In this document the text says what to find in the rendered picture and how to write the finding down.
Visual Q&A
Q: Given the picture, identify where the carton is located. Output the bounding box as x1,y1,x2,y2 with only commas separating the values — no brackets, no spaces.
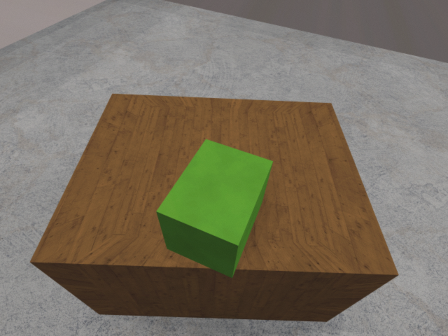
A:
156,139,273,278

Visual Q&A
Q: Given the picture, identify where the pedestal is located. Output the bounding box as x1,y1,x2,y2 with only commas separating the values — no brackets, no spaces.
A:
30,94,399,322

